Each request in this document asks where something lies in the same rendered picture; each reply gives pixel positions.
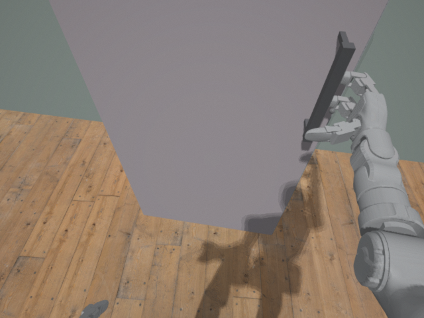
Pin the right robot forearm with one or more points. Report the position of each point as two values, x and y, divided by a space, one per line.
380 193

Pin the fridge door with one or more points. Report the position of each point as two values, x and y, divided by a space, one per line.
204 101

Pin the robot left hand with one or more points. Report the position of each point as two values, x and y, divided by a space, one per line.
94 311

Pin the right robot upper arm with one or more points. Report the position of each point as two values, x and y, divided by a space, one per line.
392 267

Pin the handle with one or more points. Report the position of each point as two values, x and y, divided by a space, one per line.
335 75

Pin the robot right hand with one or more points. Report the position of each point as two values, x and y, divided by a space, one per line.
369 113

